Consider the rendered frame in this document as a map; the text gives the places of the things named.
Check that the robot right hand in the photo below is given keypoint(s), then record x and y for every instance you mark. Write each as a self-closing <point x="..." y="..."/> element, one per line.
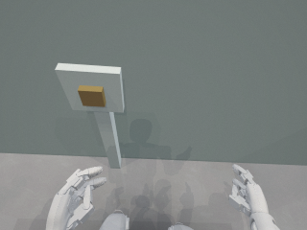
<point x="251" y="199"/>

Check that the robot left thigh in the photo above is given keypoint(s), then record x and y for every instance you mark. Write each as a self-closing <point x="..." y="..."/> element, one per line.
<point x="116" y="221"/>

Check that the right robot forearm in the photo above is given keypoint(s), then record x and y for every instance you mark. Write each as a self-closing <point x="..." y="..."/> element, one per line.
<point x="262" y="221"/>

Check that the robot left hand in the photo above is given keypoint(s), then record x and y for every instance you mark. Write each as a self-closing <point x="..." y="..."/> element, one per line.
<point x="65" y="203"/>

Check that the panel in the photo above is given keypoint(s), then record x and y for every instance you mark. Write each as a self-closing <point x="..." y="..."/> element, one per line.
<point x="71" y="76"/>

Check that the button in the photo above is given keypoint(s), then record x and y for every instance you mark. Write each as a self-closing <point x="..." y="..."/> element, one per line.
<point x="92" y="95"/>

